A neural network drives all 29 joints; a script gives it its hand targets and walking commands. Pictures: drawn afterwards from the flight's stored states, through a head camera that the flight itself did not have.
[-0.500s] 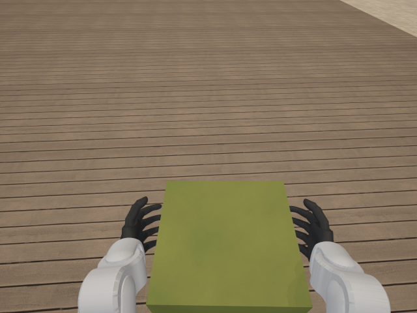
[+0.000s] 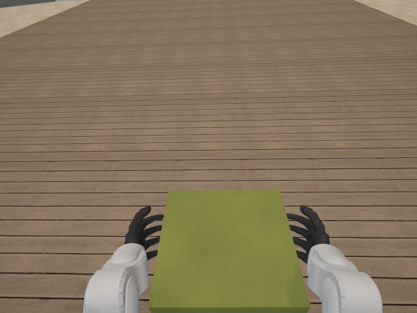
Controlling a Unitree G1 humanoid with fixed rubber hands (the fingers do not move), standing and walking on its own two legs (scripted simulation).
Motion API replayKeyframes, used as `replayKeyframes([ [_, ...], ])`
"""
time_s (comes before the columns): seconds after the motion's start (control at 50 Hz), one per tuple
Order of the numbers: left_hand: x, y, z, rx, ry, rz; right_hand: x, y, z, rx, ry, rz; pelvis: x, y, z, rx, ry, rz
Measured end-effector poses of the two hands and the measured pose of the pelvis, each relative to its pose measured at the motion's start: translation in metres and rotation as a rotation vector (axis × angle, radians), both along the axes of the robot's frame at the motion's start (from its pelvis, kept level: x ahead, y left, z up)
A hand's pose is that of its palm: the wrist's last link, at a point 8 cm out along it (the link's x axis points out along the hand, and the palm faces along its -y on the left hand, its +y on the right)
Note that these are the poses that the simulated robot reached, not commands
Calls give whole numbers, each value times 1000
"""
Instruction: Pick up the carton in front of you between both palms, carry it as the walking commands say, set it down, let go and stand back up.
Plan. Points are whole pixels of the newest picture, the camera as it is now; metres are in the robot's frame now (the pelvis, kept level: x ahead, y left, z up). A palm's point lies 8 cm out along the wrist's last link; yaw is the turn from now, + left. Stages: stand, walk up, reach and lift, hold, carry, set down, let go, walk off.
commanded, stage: carry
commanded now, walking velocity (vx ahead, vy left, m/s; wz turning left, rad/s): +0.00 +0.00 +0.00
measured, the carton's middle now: (225, 272) +0.23 +0.01 +0.00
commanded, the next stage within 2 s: none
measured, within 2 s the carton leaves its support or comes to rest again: neither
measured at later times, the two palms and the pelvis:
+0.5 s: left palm (140, 256) +0.24 +0.16 +0.04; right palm (302, 261) +0.24 -0.13 +0.04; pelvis -0.04 +0.01 +0.00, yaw +0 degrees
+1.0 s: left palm (136, 253) +0.25 +0.17 +0.04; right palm (294, 259) +0.25 -0.12 +0.03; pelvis -0.04 +0.02 +0.00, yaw +0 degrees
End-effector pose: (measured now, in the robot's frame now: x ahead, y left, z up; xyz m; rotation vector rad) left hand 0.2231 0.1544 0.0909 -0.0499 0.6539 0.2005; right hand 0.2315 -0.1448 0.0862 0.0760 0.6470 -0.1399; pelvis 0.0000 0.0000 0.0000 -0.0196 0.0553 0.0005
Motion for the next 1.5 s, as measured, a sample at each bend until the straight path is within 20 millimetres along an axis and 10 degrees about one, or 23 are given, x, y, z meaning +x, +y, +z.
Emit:
replayKeyframes([
  [0.64,27,10,-61,92,45,-88,16,12,-63,-118,50,38,-39,17,-1,20,-31,-9],
  [1.32,24,24,-53,88,18,-79,14,26,-54,-115,31,40,-41,29,-2,13,-43,-3],
  [1.5,53,16,-46,102,30,-83,41,18,-53,-97,43,41,-7,20,4,-10,-48,-8],
])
